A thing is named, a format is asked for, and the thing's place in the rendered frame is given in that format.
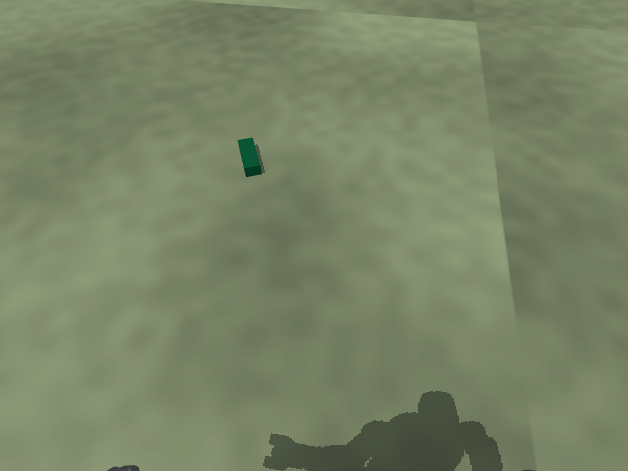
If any carton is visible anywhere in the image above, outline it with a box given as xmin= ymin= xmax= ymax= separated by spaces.
xmin=238 ymin=137 xmax=262 ymax=177

